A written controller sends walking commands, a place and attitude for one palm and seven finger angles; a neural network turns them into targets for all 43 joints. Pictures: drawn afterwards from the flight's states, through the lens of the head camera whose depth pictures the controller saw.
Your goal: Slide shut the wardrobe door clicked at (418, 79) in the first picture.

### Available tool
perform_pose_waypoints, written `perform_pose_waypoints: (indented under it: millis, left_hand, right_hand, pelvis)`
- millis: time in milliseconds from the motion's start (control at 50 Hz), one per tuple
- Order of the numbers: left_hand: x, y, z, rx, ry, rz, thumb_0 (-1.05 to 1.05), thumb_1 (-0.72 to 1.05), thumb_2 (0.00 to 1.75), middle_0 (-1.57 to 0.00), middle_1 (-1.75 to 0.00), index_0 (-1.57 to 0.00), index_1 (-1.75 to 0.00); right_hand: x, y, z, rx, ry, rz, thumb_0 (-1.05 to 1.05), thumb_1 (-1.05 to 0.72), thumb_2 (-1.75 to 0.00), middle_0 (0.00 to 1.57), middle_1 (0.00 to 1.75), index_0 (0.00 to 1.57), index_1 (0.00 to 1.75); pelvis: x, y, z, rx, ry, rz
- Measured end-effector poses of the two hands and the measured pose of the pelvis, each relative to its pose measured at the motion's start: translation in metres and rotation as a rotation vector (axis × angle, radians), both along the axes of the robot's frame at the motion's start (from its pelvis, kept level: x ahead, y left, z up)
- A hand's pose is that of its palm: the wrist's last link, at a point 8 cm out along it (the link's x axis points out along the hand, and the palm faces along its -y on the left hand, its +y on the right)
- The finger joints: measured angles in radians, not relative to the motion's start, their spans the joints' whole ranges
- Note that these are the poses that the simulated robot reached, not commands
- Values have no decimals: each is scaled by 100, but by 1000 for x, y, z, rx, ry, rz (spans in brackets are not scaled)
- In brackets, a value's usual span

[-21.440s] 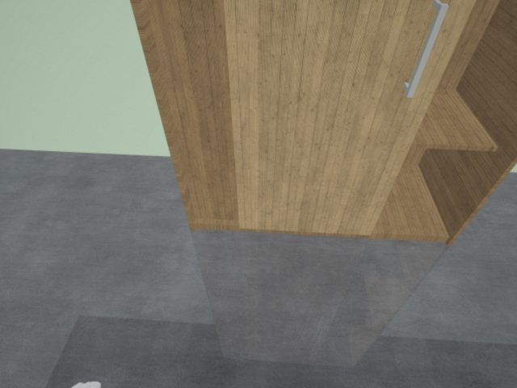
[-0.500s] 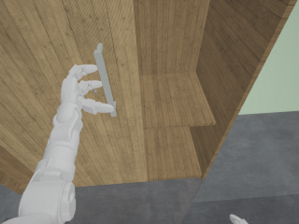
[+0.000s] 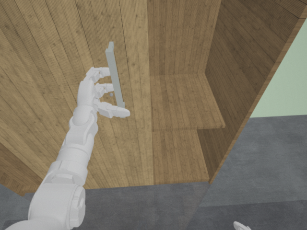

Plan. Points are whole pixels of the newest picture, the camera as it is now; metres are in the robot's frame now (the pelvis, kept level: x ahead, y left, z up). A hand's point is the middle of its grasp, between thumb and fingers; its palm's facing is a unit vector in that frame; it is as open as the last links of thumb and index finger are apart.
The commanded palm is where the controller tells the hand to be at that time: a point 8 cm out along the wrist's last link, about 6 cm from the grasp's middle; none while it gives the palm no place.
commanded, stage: slide the fingers in behind the handle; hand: left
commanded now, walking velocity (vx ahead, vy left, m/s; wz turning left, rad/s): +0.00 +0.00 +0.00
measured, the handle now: (117, 84) +0.47 +0.12 +0.14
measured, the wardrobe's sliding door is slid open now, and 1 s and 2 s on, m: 0.37 0.37 0.37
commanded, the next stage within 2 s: move the hooked fingers beside the handle in 0.02 s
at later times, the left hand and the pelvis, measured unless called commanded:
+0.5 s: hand (112, 94) +0.43 +0.13 +0.14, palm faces +0.11 -0.99 +0.01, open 13.8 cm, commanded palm +0.39 +0.18 +0.14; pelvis +0.01 -0.01 +0.00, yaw -1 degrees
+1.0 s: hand (102, 95) +0.42 +0.15 +0.15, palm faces +0.13 -0.99 +0.01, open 14.0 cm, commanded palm +0.39 +0.20 +0.14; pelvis +0.01 -0.02 +0.00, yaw -1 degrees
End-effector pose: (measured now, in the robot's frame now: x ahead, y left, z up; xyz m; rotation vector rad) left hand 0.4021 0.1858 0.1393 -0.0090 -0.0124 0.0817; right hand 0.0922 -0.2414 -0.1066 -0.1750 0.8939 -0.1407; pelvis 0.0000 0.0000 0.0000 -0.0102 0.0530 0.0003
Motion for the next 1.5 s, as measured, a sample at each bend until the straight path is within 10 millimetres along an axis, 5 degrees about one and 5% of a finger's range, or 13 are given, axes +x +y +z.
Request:
perform_pose_waypoints:
  millis: [480,880,1500]
  left_hand:
    - [1,-4,-2,2,-3,27,-2,-50,30,-34,-122,-33,-122]
    - [-15,13,2,4,1,48,-2,-50,30,-30,-120,-31,-120]
    - [-20,42,-1,-2,-3,43,-2,-50,30,-30,-120,-30,-120]
  right_hand:
    - [28,-3,4,7,-36,4,1,-90,-90,20,30,20,29]
    - [39,-16,9,-3,-64,4,1,-90,-90,20,30,20,29]
    - [35,-5,11,-14,-56,-7,1,-90,-90,20,30,20,29]
  pelvis:
    - [12,-7,2,3,-12,-10]
    - [13,-17,3,3,-25,-6]
    - [17,-3,3,-3,-20,-11]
